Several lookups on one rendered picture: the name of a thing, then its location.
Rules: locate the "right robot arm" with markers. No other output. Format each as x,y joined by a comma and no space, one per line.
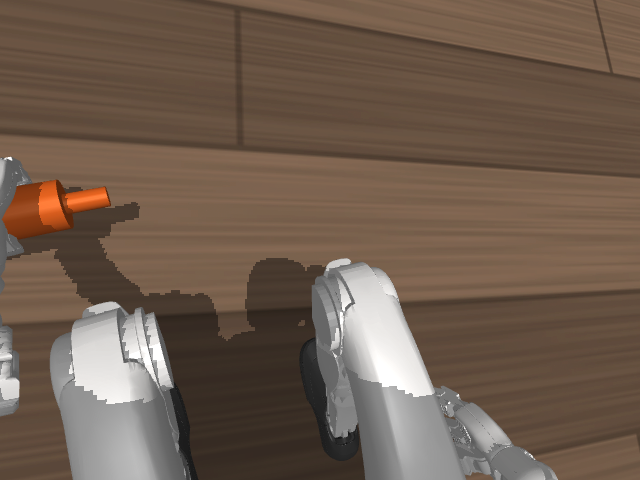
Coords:
516,463

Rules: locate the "right robot foot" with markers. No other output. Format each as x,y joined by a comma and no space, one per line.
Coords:
340,449

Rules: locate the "left robot hand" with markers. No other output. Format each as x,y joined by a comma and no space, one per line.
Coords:
11,175

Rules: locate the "bottle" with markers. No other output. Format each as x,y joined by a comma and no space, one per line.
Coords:
44,207

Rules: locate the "left robot foot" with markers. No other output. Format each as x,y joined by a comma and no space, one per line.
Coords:
184,433

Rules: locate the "right robot hand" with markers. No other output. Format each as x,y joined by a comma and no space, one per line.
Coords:
478,438

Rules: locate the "left robot arm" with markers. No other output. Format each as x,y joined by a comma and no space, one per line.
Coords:
9,359

